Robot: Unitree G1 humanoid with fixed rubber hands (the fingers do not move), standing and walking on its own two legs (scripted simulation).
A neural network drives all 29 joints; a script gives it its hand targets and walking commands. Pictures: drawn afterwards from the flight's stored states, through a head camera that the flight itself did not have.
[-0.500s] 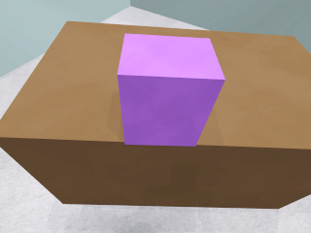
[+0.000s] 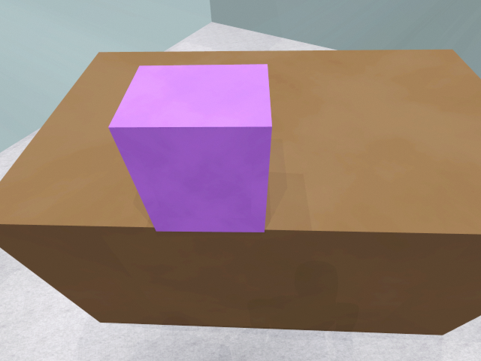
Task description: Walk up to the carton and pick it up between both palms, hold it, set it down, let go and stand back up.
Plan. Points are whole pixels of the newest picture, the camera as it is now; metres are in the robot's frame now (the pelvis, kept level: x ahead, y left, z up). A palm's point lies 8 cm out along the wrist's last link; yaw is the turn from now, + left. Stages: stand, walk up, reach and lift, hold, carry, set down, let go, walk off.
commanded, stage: walk up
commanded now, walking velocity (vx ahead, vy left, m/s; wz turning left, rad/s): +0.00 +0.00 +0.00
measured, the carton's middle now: (206, 155) +0.45 +0.07 +0.09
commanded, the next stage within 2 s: none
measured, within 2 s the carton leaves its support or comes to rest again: neither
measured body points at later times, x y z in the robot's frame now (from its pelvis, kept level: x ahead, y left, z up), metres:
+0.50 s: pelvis +0.02 +0.04 +0.01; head +0.04 +0.02 +0.46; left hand -0.08 +0.29 -0.13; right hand +0.08 -0.21 -0.15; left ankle +0.06 +0.21 -0.69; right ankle -0.02 -0.10 -0.74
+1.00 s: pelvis +0.07 +0.10 +0.00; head +0.07 +0.10 +0.45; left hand +0.04 +0.31 -0.16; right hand +0.10 -0.12 -0.16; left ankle +0.10 +0.21 -0.74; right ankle +0.04 +0.00 -0.74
